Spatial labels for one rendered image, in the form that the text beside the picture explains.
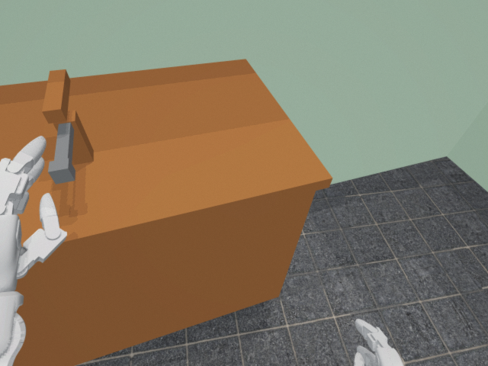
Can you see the left robot forearm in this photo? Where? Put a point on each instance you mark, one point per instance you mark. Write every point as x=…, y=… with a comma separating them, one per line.
x=12, y=327

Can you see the right robot hand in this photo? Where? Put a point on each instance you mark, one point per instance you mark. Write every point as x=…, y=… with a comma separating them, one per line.
x=377, y=341

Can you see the left robot hand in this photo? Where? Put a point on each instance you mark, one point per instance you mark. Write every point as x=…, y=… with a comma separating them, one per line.
x=16, y=177

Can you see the counter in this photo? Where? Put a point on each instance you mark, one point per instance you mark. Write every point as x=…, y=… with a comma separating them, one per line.
x=191, y=190

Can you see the tap lever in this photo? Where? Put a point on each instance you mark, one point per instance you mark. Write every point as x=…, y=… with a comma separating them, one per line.
x=61, y=169

